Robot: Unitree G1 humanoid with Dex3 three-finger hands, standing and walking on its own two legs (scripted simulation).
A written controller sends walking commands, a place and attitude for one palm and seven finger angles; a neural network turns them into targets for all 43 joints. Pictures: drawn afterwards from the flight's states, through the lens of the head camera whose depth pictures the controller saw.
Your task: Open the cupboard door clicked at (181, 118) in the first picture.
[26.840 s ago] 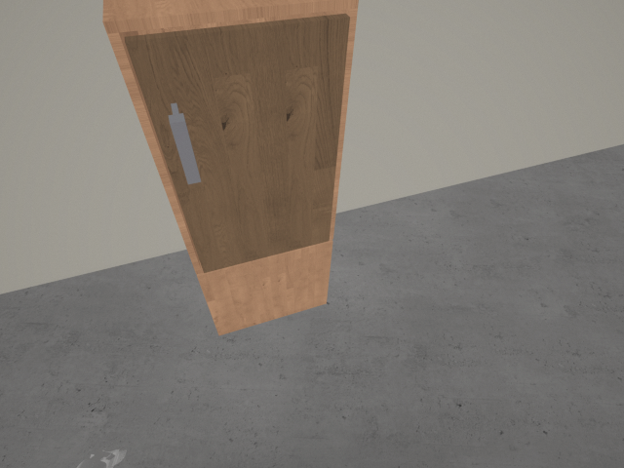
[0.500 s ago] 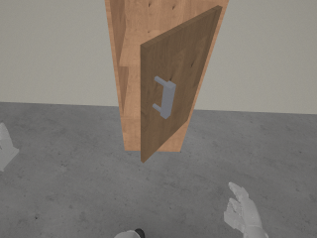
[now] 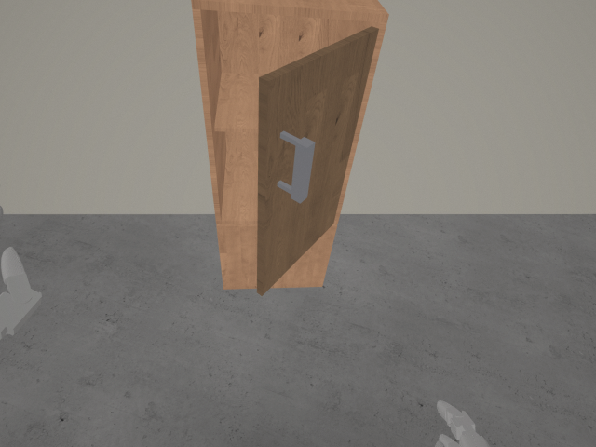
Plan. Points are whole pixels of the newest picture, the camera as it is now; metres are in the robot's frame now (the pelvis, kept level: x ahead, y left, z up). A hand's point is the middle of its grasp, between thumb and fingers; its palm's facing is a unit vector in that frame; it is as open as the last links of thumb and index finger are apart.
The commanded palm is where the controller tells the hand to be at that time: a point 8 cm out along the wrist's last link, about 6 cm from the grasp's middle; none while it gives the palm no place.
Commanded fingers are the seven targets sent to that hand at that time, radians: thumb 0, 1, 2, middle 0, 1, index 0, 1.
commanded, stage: stop stepping back and stand still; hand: left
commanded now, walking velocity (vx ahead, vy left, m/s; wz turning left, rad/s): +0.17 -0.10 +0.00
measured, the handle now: (292, 167) +0.58 +0.02 +0.06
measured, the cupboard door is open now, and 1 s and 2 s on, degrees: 48 48 48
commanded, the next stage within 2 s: let the arm hang, fingers relaxed in 1.24 s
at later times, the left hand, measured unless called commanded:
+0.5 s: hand (72, 291) +0.23 +0.23 +0.16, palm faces +0.40 -0.82 -0.41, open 7.5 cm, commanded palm +0.16 +0.28 +0.18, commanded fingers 0.00 0.90 0.90 -0.20 -0.30 -0.20 -0.30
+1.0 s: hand (19, 305) +0.21 +0.27 +0.16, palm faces +0.39 -0.79 -0.46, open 7.4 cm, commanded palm +0.16 +0.31 +0.18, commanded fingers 0.00 0.90 0.90 -0.20 -0.30 -0.20 -0.30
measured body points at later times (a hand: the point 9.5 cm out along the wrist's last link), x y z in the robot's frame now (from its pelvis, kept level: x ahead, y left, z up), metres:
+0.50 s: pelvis +0.02 -0.01 +0.00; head +0.03 +0.00 +0.45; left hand +0.20 +0.27 +0.19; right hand +0.19 -0.27 -0.07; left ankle +0.05 +0.11 -0.74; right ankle +0.00 -0.11 -0.73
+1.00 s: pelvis +0.01 +0.01 +0.01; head +0.03 +0.02 +0.46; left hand +0.19 +0.31 +0.19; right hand +0.17 -0.21 -0.08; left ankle +0.05 +0.11 -0.73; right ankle +0.00 -0.11 -0.73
